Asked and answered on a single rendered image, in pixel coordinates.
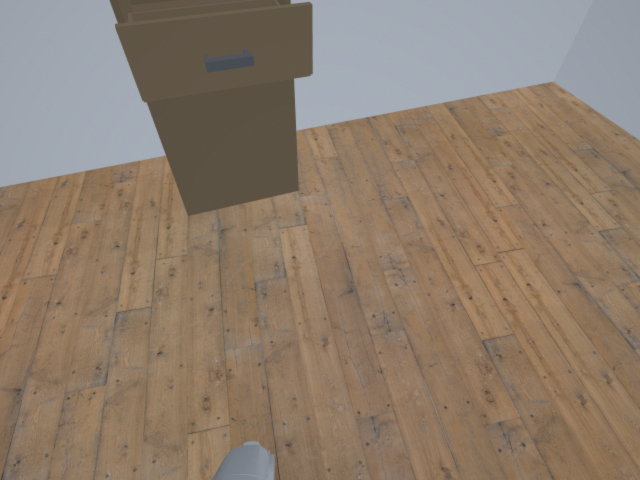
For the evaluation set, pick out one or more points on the cabinet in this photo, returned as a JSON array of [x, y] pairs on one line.
[[225, 147]]

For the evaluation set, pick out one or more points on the left robot thigh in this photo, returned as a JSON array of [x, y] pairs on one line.
[[247, 462]]

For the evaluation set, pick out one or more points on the drawer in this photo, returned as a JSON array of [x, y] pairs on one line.
[[165, 48]]

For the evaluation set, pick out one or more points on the handle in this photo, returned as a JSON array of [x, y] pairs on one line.
[[229, 61]]

